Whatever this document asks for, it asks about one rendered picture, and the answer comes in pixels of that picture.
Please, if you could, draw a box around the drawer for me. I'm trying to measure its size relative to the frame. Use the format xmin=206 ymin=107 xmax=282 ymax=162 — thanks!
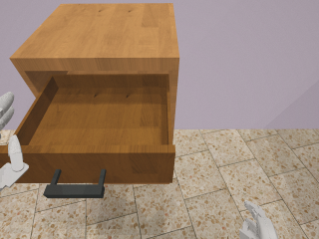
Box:
xmin=0 ymin=74 xmax=175 ymax=183

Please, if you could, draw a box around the left robot hand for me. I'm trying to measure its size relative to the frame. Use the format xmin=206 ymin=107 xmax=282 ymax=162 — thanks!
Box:
xmin=0 ymin=92 xmax=29 ymax=192

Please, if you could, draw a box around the cabinet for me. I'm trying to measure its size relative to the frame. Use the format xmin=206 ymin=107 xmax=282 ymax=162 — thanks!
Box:
xmin=9 ymin=3 xmax=180 ymax=184

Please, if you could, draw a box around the handle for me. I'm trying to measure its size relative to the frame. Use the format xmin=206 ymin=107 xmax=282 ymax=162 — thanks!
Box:
xmin=43 ymin=169 xmax=107 ymax=198

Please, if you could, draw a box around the right robot hand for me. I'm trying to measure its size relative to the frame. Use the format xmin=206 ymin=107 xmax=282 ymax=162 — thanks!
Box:
xmin=239 ymin=200 xmax=278 ymax=239

